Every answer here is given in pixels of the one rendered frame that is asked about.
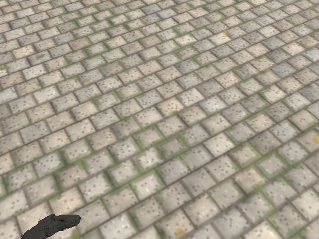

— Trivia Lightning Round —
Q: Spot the left robot hand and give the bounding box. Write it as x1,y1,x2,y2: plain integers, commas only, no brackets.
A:
21,214,81,239

